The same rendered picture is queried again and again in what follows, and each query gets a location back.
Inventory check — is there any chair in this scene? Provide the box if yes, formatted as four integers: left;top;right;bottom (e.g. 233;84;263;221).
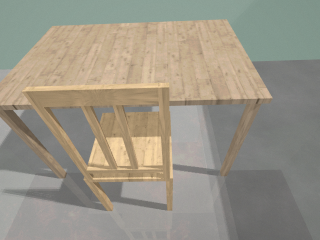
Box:
22;82;173;211

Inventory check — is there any table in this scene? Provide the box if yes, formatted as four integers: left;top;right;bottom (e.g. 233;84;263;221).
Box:
0;19;273;179

